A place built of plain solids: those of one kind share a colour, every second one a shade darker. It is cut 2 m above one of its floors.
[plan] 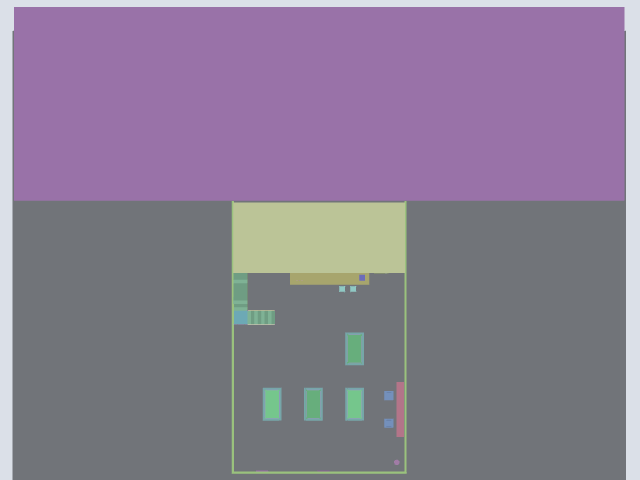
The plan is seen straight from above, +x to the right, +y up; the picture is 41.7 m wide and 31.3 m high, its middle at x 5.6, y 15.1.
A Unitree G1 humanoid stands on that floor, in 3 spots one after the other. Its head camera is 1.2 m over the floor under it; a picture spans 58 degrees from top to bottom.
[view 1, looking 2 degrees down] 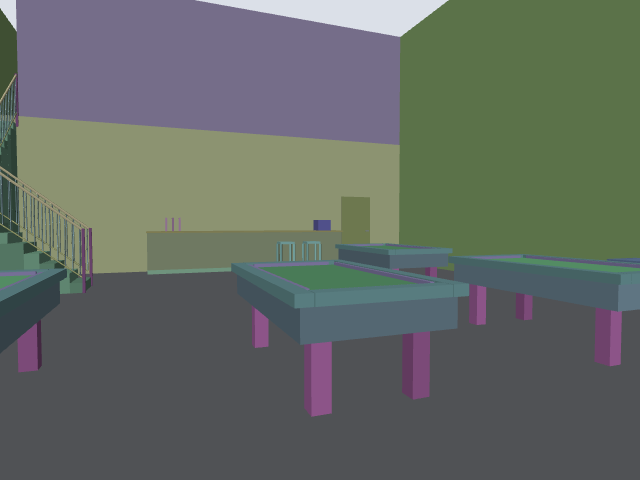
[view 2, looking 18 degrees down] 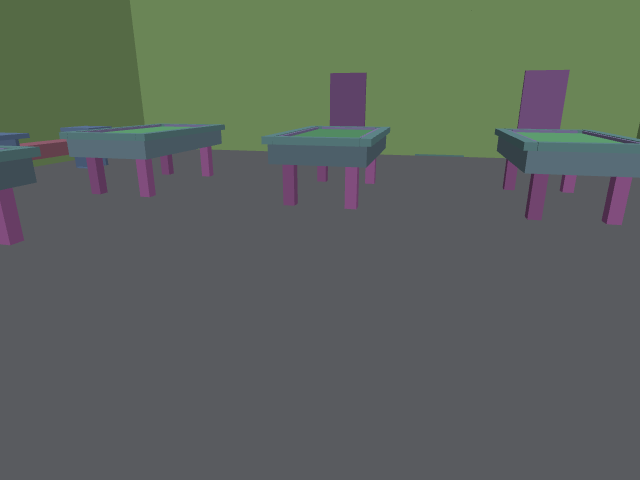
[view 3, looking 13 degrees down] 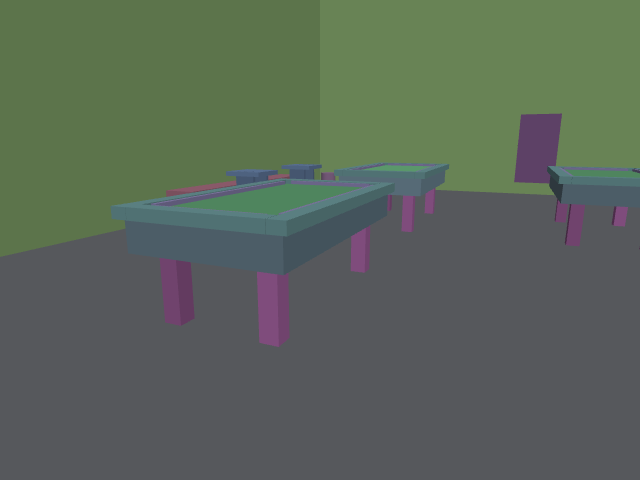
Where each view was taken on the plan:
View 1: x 3.82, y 1.00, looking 69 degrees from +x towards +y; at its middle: counter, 12.05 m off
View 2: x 3.96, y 10.05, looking -76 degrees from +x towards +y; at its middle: ground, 3.88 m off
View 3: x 6.23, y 10.94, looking -66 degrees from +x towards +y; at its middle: table_frame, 2.69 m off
